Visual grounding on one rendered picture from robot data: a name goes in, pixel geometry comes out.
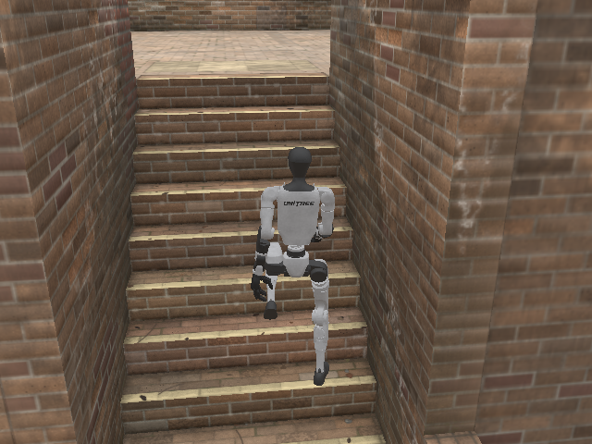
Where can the stairs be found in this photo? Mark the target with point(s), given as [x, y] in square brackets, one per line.
[203, 365]

